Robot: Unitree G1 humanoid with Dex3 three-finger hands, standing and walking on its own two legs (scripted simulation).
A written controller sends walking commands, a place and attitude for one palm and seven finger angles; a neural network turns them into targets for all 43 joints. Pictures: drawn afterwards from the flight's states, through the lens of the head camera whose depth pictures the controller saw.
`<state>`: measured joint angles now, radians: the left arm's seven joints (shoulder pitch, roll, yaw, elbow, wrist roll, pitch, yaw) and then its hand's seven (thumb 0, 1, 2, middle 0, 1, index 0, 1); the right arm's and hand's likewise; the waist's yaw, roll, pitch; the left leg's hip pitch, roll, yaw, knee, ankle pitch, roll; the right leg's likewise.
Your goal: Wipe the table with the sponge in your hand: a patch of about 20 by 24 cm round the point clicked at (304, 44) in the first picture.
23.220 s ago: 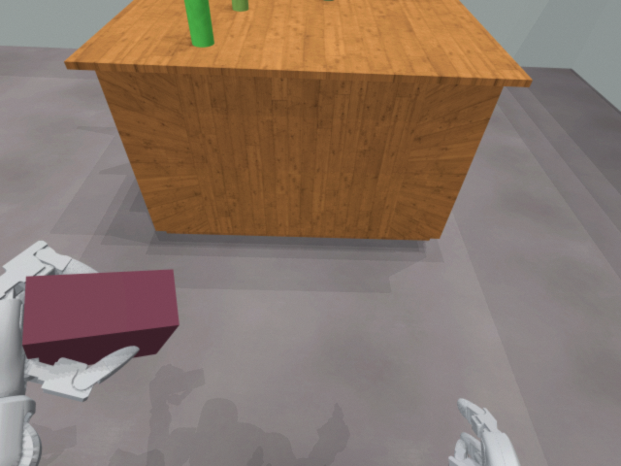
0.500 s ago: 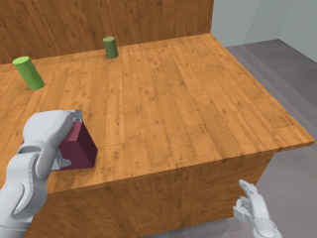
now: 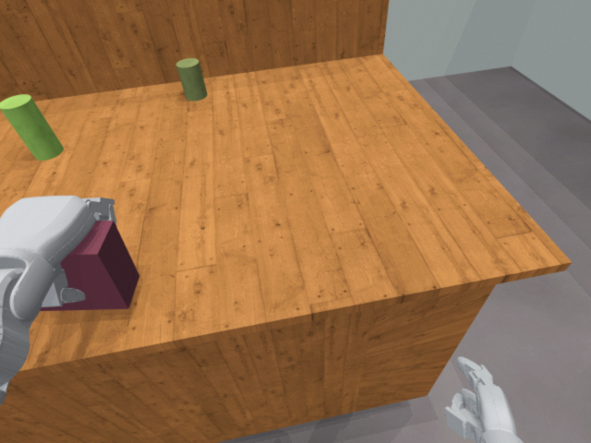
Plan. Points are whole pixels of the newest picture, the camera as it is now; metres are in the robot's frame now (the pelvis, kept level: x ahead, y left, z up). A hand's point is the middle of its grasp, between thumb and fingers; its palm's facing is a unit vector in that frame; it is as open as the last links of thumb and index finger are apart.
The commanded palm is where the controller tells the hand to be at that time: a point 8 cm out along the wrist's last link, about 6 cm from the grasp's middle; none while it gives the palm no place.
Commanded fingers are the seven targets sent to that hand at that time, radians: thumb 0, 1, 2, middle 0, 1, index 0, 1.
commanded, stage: move the sponge above the wiping area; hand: left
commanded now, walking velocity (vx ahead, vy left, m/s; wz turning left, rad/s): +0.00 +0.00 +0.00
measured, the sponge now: (79, 276) +0.25 +0.34 +0.10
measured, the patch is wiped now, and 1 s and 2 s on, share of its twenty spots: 0.00 0.00 0.00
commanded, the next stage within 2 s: none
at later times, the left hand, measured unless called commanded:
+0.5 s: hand (54, 232) +0.27 +0.35 +0.17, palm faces +0.13 +0.03 -0.99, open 9.7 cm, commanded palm +0.23 +0.37 +0.23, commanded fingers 0.00 0.10 1.30 -1.20 -1.60 -1.20 -1.60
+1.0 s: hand (41, 198) +0.29 +0.36 +0.21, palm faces +0.24 +0.05 -0.97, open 9.7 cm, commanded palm +0.24 +0.36 +0.23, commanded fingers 0.00 0.10 1.30 -1.20 -1.60 -1.20 -1.60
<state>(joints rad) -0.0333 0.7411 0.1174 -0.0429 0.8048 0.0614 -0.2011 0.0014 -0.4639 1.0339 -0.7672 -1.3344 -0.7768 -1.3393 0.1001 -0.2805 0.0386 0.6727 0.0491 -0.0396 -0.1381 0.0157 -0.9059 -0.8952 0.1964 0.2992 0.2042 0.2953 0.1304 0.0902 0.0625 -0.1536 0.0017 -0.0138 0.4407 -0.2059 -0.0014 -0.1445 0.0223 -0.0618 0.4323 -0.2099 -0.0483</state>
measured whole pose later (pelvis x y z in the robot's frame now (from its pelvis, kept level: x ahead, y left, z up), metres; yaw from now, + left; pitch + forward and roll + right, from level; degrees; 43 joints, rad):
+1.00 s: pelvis +0.01 +0.03 +0.00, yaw -1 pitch -3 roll +0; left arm -0.15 0.72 0.12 -0.07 0.81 0.22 -0.04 0.00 -0.46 1.03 -0.77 -1.35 -0.78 -1.36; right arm 0.06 -0.24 0.06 0.69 0.05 0.01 -0.08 0.01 -0.90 -0.90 0.20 0.30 0.20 0.29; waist 0.15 0.09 0.04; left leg -0.14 -0.03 0.02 0.38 -0.18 0.03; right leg -0.14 0.00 -0.03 0.37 -0.17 -0.01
